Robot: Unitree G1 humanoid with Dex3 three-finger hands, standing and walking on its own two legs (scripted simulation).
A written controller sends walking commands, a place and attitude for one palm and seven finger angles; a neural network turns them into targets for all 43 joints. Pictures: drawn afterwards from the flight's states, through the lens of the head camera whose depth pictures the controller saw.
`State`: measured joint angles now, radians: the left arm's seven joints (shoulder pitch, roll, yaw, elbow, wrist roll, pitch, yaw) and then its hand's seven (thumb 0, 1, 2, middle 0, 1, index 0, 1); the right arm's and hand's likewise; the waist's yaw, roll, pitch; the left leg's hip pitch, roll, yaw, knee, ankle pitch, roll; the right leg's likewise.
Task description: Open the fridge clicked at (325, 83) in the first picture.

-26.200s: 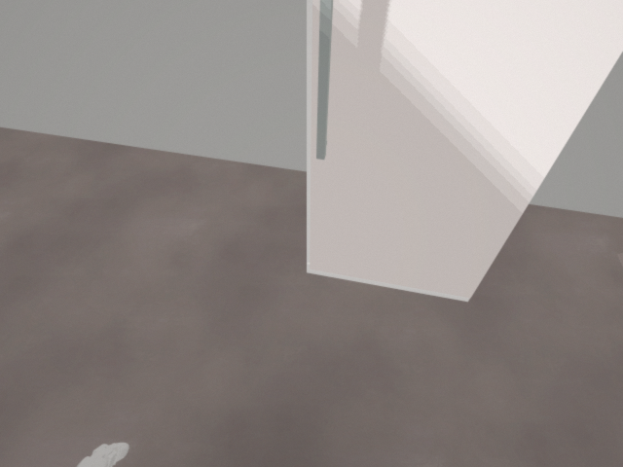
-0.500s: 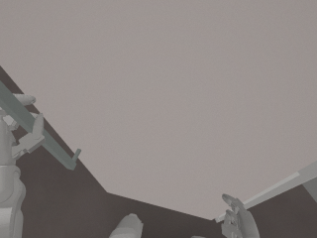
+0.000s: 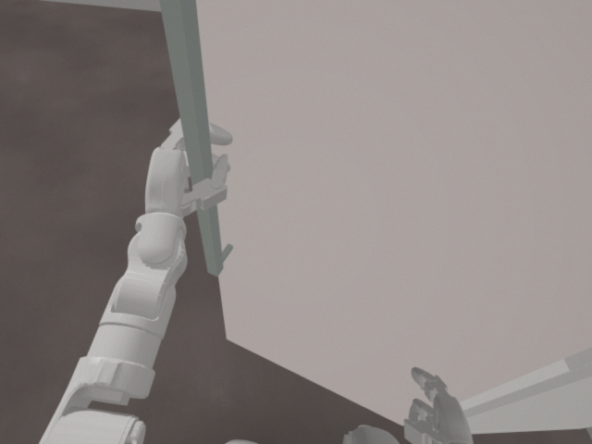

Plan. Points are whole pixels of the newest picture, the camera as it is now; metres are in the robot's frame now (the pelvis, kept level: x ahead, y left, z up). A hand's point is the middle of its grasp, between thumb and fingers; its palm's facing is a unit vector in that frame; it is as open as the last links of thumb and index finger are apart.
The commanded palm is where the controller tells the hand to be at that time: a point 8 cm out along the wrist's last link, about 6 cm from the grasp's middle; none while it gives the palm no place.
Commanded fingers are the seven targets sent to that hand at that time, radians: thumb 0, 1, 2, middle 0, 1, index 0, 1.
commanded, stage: stop walking and hold the door back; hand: left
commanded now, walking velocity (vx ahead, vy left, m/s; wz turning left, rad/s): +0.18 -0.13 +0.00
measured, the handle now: (212, 173) +0.41 +0.18 +0.11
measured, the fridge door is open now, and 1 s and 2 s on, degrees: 63 61 65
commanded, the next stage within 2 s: loosen the grip on the handle in 0.98 s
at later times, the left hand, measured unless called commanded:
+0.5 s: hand (232, 167) +0.41 +0.16 +0.13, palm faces +0.22 -0.96 -0.17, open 5.4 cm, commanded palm +0.39 +0.19 +0.11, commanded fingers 0.00 0.90 0.90 -0.45 -1.40 -0.45 -1.40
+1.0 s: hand (226, 176) +0.40 +0.16 +0.13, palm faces +0.17 -0.97 -0.15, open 5.7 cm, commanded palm +0.38 +0.19 +0.11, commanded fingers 0.00 0.90 0.90 -0.45 -1.40 -0.45 -1.40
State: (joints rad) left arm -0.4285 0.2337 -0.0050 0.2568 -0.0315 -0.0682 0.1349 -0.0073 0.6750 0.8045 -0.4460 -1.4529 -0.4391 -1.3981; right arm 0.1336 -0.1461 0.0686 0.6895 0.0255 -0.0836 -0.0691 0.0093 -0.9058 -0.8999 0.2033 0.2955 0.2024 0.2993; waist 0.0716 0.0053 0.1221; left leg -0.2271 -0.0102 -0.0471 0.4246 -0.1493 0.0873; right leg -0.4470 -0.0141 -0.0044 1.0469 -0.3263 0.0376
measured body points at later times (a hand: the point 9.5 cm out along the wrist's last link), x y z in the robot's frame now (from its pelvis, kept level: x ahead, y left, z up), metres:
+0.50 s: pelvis -0.03 -0.03 -0.01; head +0.00 -0.04 +0.43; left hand +0.39 +0.21 +0.14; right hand +0.08 -0.29 -0.13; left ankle +0.03 +0.06 -0.73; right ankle -0.06 -0.14 -0.75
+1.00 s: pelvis -0.02 -0.01 -0.02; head +0.02 -0.01 +0.43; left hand +0.38 +0.21 +0.14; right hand +0.13 -0.23 -0.13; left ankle +0.04 +0.10 -0.75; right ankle -0.06 -0.14 -0.75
